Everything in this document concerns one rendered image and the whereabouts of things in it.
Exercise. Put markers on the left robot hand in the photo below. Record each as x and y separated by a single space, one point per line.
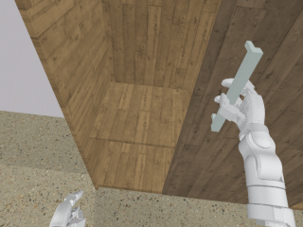
65 216

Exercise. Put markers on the robot right forearm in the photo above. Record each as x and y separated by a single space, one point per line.
267 197

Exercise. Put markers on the handle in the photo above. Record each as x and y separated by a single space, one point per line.
245 71

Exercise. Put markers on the right robot hand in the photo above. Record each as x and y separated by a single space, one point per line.
243 112

